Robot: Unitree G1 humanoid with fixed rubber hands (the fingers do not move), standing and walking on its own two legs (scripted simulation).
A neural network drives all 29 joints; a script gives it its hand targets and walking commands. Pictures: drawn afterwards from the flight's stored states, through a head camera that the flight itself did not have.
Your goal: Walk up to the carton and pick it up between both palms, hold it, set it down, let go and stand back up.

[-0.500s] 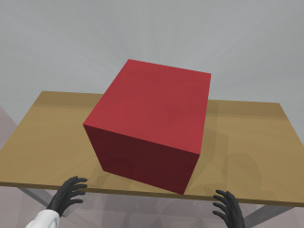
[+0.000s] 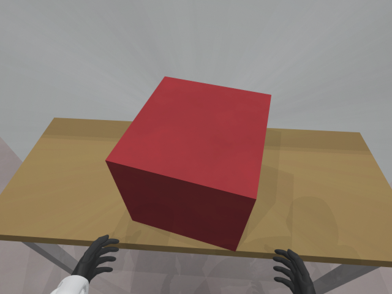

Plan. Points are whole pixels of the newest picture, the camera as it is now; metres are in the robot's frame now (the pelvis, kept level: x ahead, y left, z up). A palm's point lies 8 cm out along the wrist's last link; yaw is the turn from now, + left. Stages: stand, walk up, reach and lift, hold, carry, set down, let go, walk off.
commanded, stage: set down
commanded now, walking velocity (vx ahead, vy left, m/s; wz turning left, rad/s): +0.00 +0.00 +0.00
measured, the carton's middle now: (198, 160) +0.45 +0.01 -0.01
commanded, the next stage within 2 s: let go in 0.12 s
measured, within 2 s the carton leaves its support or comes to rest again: neither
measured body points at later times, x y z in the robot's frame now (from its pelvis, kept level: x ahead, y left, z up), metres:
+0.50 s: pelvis +0.00 +0.00 +0.00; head +0.02 -0.01 +0.45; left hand +0.19 +0.23 -0.07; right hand +0.17 -0.22 -0.09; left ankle +0.02 +0.14 -0.74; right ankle -0.01 -0.10 -0.74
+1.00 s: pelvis +0.01 +0.00 +0.00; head +0.03 +0.00 +0.45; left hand +0.18 +0.29 -0.07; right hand +0.14 -0.28 -0.10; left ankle +0.02 +0.14 -0.74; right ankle -0.01 -0.10 -0.74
